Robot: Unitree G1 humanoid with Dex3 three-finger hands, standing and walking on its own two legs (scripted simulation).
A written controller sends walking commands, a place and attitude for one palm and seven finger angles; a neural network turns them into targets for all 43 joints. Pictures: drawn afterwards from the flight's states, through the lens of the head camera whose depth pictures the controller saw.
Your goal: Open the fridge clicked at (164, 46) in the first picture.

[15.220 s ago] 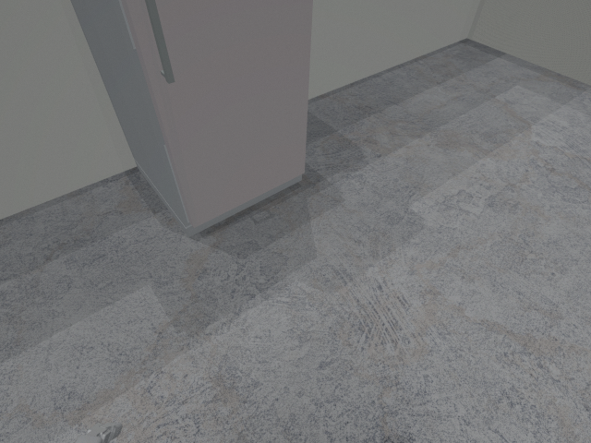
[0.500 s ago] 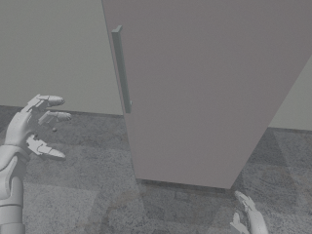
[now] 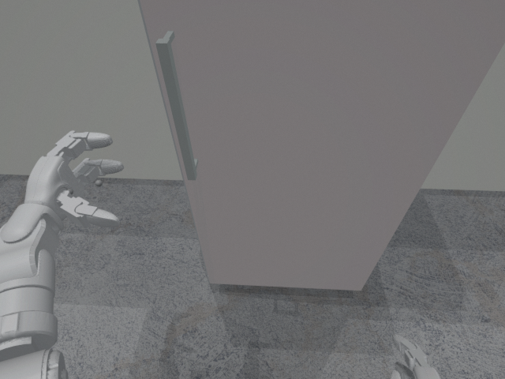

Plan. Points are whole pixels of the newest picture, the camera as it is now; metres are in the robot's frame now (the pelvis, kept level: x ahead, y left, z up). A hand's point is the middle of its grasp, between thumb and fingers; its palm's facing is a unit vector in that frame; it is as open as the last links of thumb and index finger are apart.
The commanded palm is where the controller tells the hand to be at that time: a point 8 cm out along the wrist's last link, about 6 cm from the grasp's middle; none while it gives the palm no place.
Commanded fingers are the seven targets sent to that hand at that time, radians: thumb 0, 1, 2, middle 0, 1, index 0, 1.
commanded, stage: move the hooked fingers beside the handle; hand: left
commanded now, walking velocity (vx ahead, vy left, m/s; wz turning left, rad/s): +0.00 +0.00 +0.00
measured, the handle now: (182, 116) +0.56 +0.18 +0.13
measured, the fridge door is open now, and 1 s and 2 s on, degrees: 0 0 0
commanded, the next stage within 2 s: feel for the door with the fingertips in 1.78 s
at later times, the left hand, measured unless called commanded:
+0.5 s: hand (121, 149) +0.43 +0.25 +0.15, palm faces +0.00 -1.00 +0.01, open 14.0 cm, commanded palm +0.41 +0.30 +0.15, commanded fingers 0.00 -0.50 0.30 -0.30 -1.20 -0.30 -1.20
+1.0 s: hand (151, 123) +0.50 +0.22 +0.15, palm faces -0.01 -1.00 +0.03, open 14.0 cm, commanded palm +0.47 +0.28 +0.14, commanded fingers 0.00 -0.50 0.30 -0.30 -1.20 -0.30 -1.20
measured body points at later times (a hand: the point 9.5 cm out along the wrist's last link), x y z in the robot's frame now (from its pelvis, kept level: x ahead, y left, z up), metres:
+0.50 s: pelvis +0.01 +0.01 +0.00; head +0.04 +0.01 +0.45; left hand +0.42 +0.31 +0.15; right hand +0.10 -0.25 -0.11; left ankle +0.01 +0.11 -0.74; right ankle +0.01 -0.10 -0.74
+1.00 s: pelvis +0.01 +0.01 -0.01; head +0.08 +0.02 +0.44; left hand +0.49 +0.28 +0.15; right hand +0.03 -0.26 -0.12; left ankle +0.01 +0.11 -0.74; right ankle +0.01 -0.10 -0.74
